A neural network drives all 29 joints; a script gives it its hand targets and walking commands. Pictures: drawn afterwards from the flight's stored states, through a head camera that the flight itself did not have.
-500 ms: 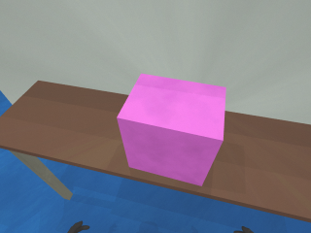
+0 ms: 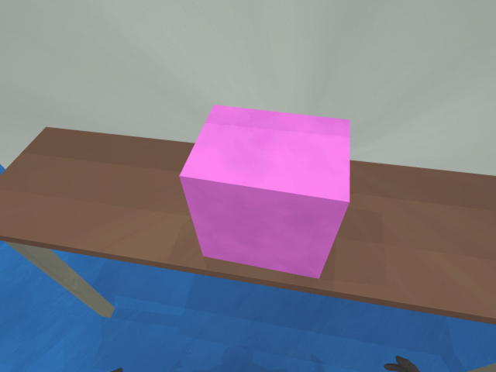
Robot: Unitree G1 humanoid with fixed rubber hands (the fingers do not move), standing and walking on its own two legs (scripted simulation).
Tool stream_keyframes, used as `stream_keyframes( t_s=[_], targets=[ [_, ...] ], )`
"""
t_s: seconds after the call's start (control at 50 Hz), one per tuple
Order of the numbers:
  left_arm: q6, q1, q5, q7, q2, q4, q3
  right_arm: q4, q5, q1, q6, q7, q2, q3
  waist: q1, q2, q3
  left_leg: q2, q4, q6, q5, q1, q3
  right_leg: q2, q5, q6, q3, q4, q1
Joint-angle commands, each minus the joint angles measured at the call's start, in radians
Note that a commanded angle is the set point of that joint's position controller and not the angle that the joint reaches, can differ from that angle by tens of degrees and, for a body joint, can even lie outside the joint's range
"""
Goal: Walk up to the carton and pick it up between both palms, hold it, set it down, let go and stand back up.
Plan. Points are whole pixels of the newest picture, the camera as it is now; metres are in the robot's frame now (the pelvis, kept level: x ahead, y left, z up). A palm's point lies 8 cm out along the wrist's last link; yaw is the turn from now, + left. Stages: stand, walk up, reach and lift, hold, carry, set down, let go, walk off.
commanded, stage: walk up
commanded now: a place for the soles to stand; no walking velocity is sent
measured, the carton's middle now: (268, 195) +0.40 -0.01 +0.06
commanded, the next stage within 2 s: none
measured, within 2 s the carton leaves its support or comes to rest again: neither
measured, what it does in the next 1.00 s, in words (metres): shifts its weight, turning right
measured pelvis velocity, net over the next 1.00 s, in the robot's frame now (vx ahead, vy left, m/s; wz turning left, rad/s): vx -0.02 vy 0.06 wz -0.28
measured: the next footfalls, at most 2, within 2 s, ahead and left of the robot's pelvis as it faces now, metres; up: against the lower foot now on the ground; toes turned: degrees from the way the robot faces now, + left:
none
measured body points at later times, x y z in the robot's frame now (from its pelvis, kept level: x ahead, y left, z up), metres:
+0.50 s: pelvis -0.02 +0.03 +0.00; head +0.00 +0.01 +0.45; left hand +0.14 +0.25 -0.11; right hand +0.01 -0.24 -0.13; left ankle +0.01 +0.16 -0.72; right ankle -0.01 -0.09 -0.72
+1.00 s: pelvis -0.02 +0.06 +0.00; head -0.01 +0.04 +0.45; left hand +0.14 +0.29 -0.11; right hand +0.01 -0.22 -0.12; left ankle +0.01 +0.16 -0.72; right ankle -0.01 -0.09 -0.72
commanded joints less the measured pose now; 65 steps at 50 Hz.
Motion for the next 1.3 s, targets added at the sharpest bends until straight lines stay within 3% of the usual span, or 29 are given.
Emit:
stream_keyframes(
  t_s=[0.0, 0.02, 0.04, 0.06, 0.08, 0.1, 0.14, 0.16, 0.2, 0.22, 0.24, 0.26, 0.28, 0.32, 0.34, 0.36, 0.4, 0.44, 0.46, 0.48, 0.5, 0.52, 0.58, 0.68, 0.88, 1.06, 1.28],
  targets=[
    [-0.016, -0.063, -0.004, 0.004, 0.172, -0.160, 0.064, -0.111, 0.007, 0.042, -0.038, -0.004, -0.158, -0.049, -0.046, -0.062, -0.093, 0.111, -0.186, 0.082, 0.063, 0.140, -0.145, -0.085, 0.034, -0.051, 0.142, -0.086, -0.161],
    [-0.015, -0.043, -0.009, 0.003, 0.127, -0.171, 0.057, -0.104, 0.014, 0.030, -0.037, -0.005, -0.205, -0.064, -0.047, 0.068, -0.100, 0.219, -0.277, 0.167, 0.100, 0.116, -0.255, 0.022, -0.021, -0.011, 0.029, 0.112, -0.160],
    [-0.009, -0.018, 0.001, 0.008, 0.110, -0.162, 0.060, -0.101, 0.021, 0.018, -0.034, -0.009, -0.214, -0.064, -0.051, 0.121, -0.089, 0.330, -0.335, 0.252, 0.172, 0.064, -0.315, 0.045, -0.162, 0.010, -0.048, 0.255, -0.133],
    [-0.004, -0.005, 0.012, 0.015, 0.117, -0.163, 0.067, -0.105, 0.013, 0.012, -0.033, -0.014, -0.204, -0.058, -0.054, 0.127, -0.065, 0.389, -0.328, 0.313, 0.315, 0.065, -0.356, 0.024, -0.293, 0.015, -0.033, 0.369, -0.169],
    [0.000, 0.007, 0.012, 0.016, 0.126, -0.157, 0.073, -0.103, 0.006, 0.017, -0.030, -0.018, -0.185, -0.052, -0.056, 0.102, -0.046, 0.391, -0.305, 0.333, 0.436, 0.064, -0.319, 0.002, -0.338, 0.018, -0.010, 0.425, -0.187],
    [-0.001, 0.026, -0.001, 0.015, 0.121, -0.151, 0.072, -0.099, -0.003, 0.005, -0.024, -0.022, -0.173, -0.047, -0.046, 0.095, -0.050, 0.353, -0.265, 0.312, 0.541, 0.102, -0.243, -0.010, -0.346, 0.021, 0.000, 0.402, -0.189],
    [-0.009, 0.022, -0.011, 0.008, 0.092, -0.150, 0.060, -0.098, -0.011, -0.001, -0.019, -0.024, -0.152, -0.035, -0.039, 0.121, -0.070, 0.286, -0.212, 0.242, 0.547, 0.160, -0.159, -0.041, -0.281, 0.028, -0.006, 0.213, -0.157],
    [-0.015, 0.016, -0.009, 0.005, 0.079, -0.149, 0.057, -0.094, -0.004, -0.006, -0.014, -0.022, -0.149, -0.029, -0.037, 0.125, -0.076, 0.259, -0.176, 0.209, 0.523, 0.164, -0.124, -0.041, -0.207, 0.027, -0.028, 0.093, -0.108],
    [-0.029, 0.069, -0.007, 0.000, 0.089, -0.132, 0.063, -0.090, 0.017, -0.044, -0.005, -0.014, -0.159, -0.016, 0.007, 0.093, -0.117, 0.211, -0.084, 0.144, 0.398, 0.056, -0.057, -0.014, 0.091, 0.005, -0.064, -0.153, 0.113],
    [-0.034, 0.082, 0.003, 0.000, 0.122, -0.126, 0.071, -0.092, 0.022, -0.021, -0.008, -0.010, -0.151, -0.009, 0.010, 0.058, -0.152, 0.200, -0.038, 0.099, 0.294, -0.022, -0.033, -0.041, 0.162, -0.018, 0.006, -0.192, 0.214],
    [-0.039, 0.083, 0.020, 0.005, 0.199, -0.133, 0.093, -0.111, 0.028, 0.008, -0.010, -0.004, -0.106, 0.008, 0.013, -0.109, -0.175, 0.140, 0.086, 0.029, 0.082, -0.170, 0.035, -0.195, 0.133, -0.089, 0.267, -0.223, 0.285],
    [-0.030, 0.065, -0.002, 0.009, 0.272, -0.138, 0.112, -0.114, 0.027, 0.017, 0.006, -0.010, -0.086, 0.003, 0.018, -0.237, -0.129, 0.035, 0.169, -0.020, -0.262, -0.125, 0.054, -0.343, -0.051, -0.222, 0.493, -0.315, 0.086],
    [-0.028, 0.042, -0.001, 0.013, 0.252, -0.132, 0.110, -0.109, 0.012, 0.005, 0.025, -0.012, -0.113, -0.011, 0.028, -0.204, -0.053, 0.059, 0.268, -0.026, -0.292, -0.103, -0.028, -0.370, -0.154, -0.279, 0.538, -0.350, -0.018],
    [-0.033, 0.026, 0.013, 0.024, 0.196, -0.135, 0.080, -0.096, 0.014, -0.009, 0.021, -0.006, -0.114, -0.010, 0.028, -0.144, 0.014, 0.063, 0.269, -0.032, -0.253, -0.236, -0.053, -0.323, 0.092, -0.253, 0.444, -0.301, 0.078],
    [-0.034, 0.015, 0.017, 0.029, 0.199, -0.140, 0.074, -0.084, 0.012, 0.024, 0.013, -0.010, -0.107, -0.009, 0.013, -0.170, -0.010, 0.079, 0.229, -0.037, -0.233, -0.214, -0.065, -0.307, 0.196, -0.234, 0.401, -0.264, 0.092],
    [-0.031, 0.002, 0.017, 0.026, 0.195, -0.142, 0.071, -0.069, 0.009, 0.063, 0.003, -0.011, -0.098, -0.009, 0.002, -0.201, -0.049, 0.075, 0.167, -0.038, -0.219, -0.170, -0.064, -0.276, 0.203, -0.211, 0.358, -0.249, 0.101],
    [-0.026, -0.016, 0.013, 0.019, 0.189, -0.149, 0.069, -0.058, 0.012, 0.071, -0.011, -0.008, -0.099, -0.014, 0.004, -0.196, -0.091, 0.052, 0.042, -0.037, -0.132, -0.074, -0.029, -0.230, 0.234, -0.176, 0.316, -0.209, 0.112],
    [-0.021, -0.081, -0.002, 0.013, 0.184, -0.158, 0.056, -0.062, 0.013, 0.078, -0.023, -0.007, -0.101, -0.018, -0.037, -0.160, -0.104, 0.031, -0.149, -0.014, 0.058, 0.061, 0.010, -0.185, 0.292, -0.119, 0.252, -0.146, 0.026],
    [-0.021, -0.089, -0.017, 0.006, 0.174, -0.159, 0.047, -0.063, 0.013, 0.090, -0.033, -0.007, -0.107, -0.018, -0.048, -0.137, -0.124, 0.054, -0.208, 0.007, 0.180, 0.154, -0.035, -0.162, 0.236, -0.077, 0.224, -0.123, -0.049],
    [-0.020, -0.069, -0.034, -0.002, 0.134, -0.165, 0.037, -0.069, 0.018, 0.046, -0.039, -0.008, -0.157, -0.028, -0.018, -0.050, -0.114, 0.129, -0.242, 0.038, 0.130, 0.120, -0.155, -0.085, 0.097, -0.025, 0.148, -0.102, -0.077],
    [-0.011, -0.021, -0.033, -0.002, 0.103, -0.145, 0.037, -0.057, 0.045, 0.017, -0.036, -0.002, -0.174, -0.035, 0.022, -0.004, -0.092, 0.160, -0.276, 0.080, -0.036, -0.043, -0.177, -0.022, -0.039, -0.010, 0.072, -0.070, 0.061],
    [-0.008, -0.012, -0.022, -0.001, 0.117, -0.131, 0.040, -0.064, 0.053, -0.011, -0.034, 0.001, -0.162, -0.028, 0.031, 0.009, -0.050, 0.161, -0.287, 0.089, -0.068, -0.104, -0.169, -0.032, -0.016, -0.011, 0.082, -0.061, 0.100],
    [-0.016, -0.023, -0.019, -0.006, 0.137, -0.111, 0.045, -0.077, 0.046, 0.007, -0.031, -0.004, -0.143, -0.016, 0.012, 0.005, -0.006, 0.133, -0.289, 0.068, -0.062, -0.098, -0.120, -0.051, 0.073, -0.019, 0.117, -0.086, 0.068],
    [-0.024, -0.020, -0.017, -0.003, 0.138, -0.104, 0.043, -0.078, 0.038, 0.019, -0.027, -0.004, -0.153, -0.017, 0.001, 0.022, -0.016, 0.137, -0.300, 0.076, -0.079, -0.052, -0.095, -0.041, 0.069, -0.014, 0.111, -0.080, 0.041],
    [-0.029, -0.007, -0.017, 0.002, 0.167, -0.105, 0.048, -0.089, 0.032, 0.015, -0.015, -0.006, -0.162, -0.014, -0.021, -0.030, -0.044, 0.127, -0.232, 0.073, -0.011, 0.033, -0.031, -0.050, 0.131, -0.018, 0.154, -0.080, -0.021],
    [-0.026, -0.002, -0.016, 0.004, 0.185, -0.117, 0.049, -0.079, 0.029, 0.026, -0.007, -0.007, -0.165, -0.008, -0.032, -0.082, -0.074, 0.115, -0.174, 0.064, 0.069, 0.104, -0.015, -0.065, 0.123, -0.035, 0.223, -0.099, -0.083],
    [-0.018, 0.000, -0.016, 0.006, 0.190, -0.135, 0.051, -0.076, 0.028, 0.022, -0.006, -0.006, -0.184, -0.011, -0.020, -0.058, -0.072, 0.138, -0.180, 0.080, 0.074, 0.067, -0.002, -0.046, 0.164, -0.036, 0.199, -0.039, -0.059]
  ],
)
